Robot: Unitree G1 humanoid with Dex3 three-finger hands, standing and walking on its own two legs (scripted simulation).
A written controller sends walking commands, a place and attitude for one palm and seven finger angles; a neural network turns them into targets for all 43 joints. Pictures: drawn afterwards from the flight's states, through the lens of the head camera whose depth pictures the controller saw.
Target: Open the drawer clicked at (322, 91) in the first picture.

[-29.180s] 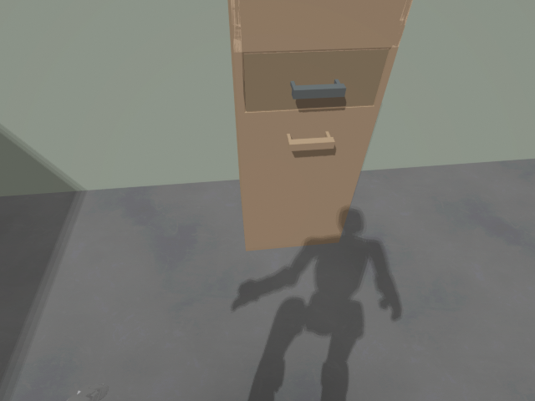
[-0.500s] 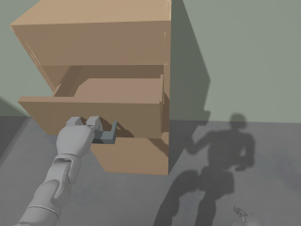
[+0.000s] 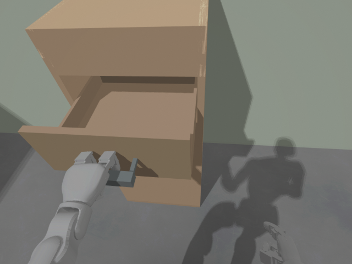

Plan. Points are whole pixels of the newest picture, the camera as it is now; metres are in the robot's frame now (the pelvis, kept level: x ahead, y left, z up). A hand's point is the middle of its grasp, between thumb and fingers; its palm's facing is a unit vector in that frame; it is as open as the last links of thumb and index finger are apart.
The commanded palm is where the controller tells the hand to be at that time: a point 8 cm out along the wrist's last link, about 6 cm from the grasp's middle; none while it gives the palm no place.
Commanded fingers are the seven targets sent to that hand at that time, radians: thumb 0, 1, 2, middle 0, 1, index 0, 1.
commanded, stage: pull the drawer open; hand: left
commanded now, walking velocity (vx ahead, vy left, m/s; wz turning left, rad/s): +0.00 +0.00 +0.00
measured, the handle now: (106, 168) +0.31 +0.20 +0.05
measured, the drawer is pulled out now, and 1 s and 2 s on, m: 0.21 0.30 0.29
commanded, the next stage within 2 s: open the thumb to release the handle in 1.02 s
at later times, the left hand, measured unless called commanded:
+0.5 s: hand (90, 212) +0.21 +0.21 +0.03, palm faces +0.01 -0.08 -1.00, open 6.0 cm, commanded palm +0.18 +0.22 +0.08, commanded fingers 0.00 0.90 0.90 -0.40 -1.35 -0.40 -1.35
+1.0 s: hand (83, 230) +0.18 +0.21 +0.03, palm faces +0.00 -0.09 -1.00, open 6.0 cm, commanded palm +0.13 +0.22 +0.08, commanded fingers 0.00 0.90 0.90 -0.40 -1.35 -0.40 -1.35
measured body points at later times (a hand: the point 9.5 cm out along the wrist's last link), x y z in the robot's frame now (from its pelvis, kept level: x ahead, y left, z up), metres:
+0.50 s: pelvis +0.00 +0.00 -0.01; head +0.03 -0.04 +0.44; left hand +0.21 +0.22 +0.09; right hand +0.21 -0.21 -0.11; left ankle -0.01 +0.12 -0.72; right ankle -0.02 -0.10 -0.72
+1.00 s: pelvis +0.00 -0.01 -0.01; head +0.04 -0.04 +0.43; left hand +0.17 +0.22 +0.09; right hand +0.21 -0.23 -0.11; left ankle -0.01 +0.12 -0.72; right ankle -0.02 -0.10 -0.72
